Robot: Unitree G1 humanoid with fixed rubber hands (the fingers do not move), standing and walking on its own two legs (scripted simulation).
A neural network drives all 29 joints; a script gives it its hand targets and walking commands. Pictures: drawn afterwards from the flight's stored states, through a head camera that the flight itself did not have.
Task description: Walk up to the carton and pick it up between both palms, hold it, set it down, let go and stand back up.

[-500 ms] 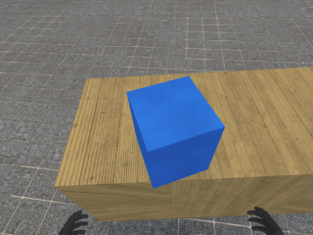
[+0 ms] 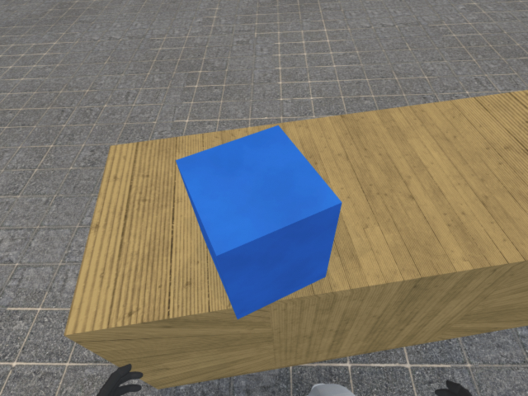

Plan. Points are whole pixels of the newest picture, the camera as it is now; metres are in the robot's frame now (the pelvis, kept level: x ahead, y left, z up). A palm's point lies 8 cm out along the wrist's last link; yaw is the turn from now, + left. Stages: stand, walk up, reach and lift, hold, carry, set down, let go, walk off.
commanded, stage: walk up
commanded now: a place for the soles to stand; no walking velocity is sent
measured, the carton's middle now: (257, 224) +0.41 +0.03 -0.03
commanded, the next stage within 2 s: none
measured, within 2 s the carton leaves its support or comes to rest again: neither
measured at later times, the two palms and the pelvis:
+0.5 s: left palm out of the picture +0.13 +0.22 -0.10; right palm out of the picture +0.07 -0.31 -0.10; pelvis +0.02 -0.04 +0.00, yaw +1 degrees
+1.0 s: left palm out of the picture +0.12 +0.25 -0.09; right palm (469, 367) +0.17 -0.28 -0.08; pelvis +0.03 -0.03 +0.00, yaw +8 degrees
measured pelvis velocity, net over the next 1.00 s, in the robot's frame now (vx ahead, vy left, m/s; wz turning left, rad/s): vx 0.03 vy -0.03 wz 0.14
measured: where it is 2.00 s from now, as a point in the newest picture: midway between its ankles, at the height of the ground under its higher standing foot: outside the picture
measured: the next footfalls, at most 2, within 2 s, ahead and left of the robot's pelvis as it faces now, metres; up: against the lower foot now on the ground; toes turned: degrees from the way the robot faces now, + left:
left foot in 0.38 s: +0.06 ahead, +0.10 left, +0.00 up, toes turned +11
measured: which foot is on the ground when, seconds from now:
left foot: down 0.00-0.12, up 0.14-0.36, down 0.38-1.00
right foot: down 0.00-1.00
